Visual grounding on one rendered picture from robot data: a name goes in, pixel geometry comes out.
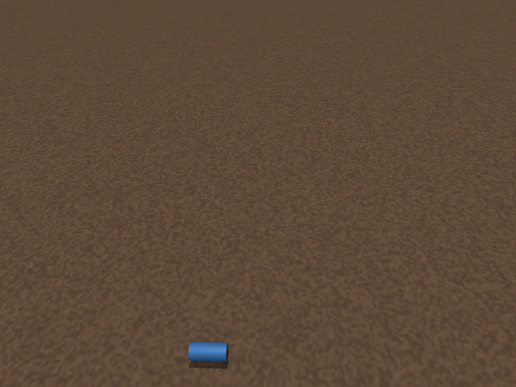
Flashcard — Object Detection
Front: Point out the can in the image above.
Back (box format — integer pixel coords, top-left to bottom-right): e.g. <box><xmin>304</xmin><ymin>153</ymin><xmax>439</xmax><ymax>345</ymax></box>
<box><xmin>188</xmin><ymin>342</ymin><xmax>228</xmax><ymax>361</ymax></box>

